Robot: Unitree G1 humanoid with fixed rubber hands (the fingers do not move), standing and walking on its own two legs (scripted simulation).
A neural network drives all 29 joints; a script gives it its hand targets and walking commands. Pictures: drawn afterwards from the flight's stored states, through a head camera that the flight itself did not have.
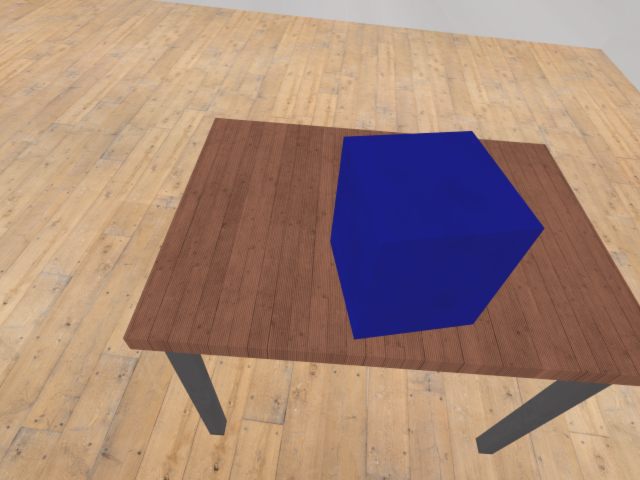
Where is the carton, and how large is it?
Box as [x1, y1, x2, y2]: [330, 131, 544, 339]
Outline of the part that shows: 472,131 344,137 330,242 354,339 473,323 544,228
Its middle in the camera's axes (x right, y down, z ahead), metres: +0.15 +0.00 +0.61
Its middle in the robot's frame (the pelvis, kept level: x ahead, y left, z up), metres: +0.48 -0.16 +0.02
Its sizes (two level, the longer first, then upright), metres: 0.211 0.209 0.242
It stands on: a table, 0.66 m high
